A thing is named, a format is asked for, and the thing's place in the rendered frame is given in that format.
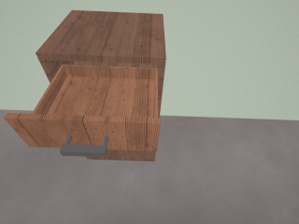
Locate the cabinet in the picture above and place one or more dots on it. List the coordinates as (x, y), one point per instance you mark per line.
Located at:
(108, 38)

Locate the drawer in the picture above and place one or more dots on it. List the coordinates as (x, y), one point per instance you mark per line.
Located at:
(90, 102)

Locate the handle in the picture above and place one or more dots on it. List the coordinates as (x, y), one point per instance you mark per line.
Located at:
(83, 150)

